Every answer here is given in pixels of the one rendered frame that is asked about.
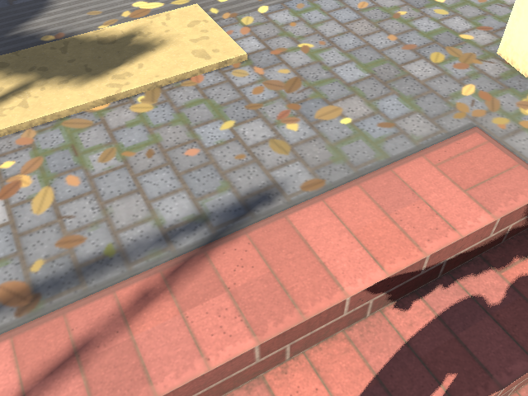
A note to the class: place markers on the stairs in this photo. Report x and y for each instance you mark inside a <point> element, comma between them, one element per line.
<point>454,323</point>

